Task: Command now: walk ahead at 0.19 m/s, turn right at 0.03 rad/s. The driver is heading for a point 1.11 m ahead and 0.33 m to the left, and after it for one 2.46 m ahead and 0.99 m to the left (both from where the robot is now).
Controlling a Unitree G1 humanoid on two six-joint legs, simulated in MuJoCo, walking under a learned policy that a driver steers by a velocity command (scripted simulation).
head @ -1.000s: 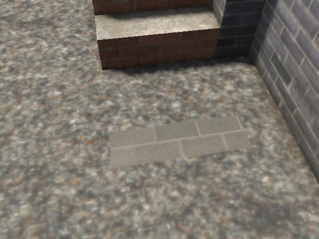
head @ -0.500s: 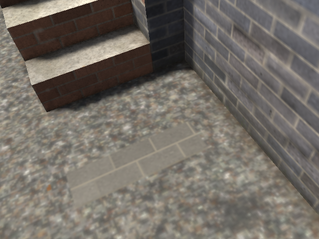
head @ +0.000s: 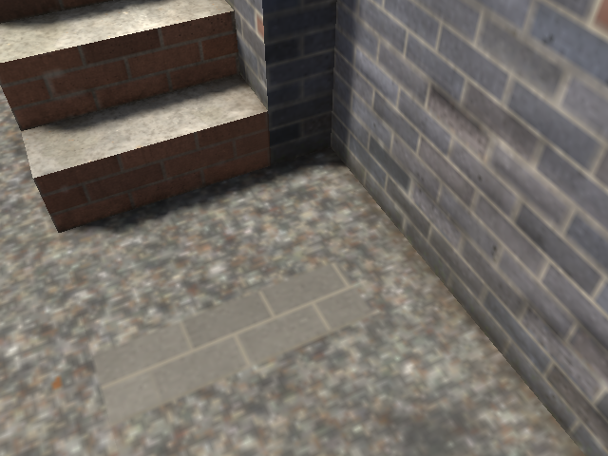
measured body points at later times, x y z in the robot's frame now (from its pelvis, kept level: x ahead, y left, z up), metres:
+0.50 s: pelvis +0.16 +0.01 +0.00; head +0.20 +0.00 +0.45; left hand +0.12 +0.27 -0.12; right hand +0.42 -0.19 -0.08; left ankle +0.34 +0.14 -0.69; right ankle -0.01 -0.11 -0.73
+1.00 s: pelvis +0.44 +0.08 +0.01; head +0.46 +0.10 +0.46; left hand +0.58 +0.37 -0.06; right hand +0.57 -0.18 -0.09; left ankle +0.36 +0.13 -0.73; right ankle +0.67 -0.04 -0.68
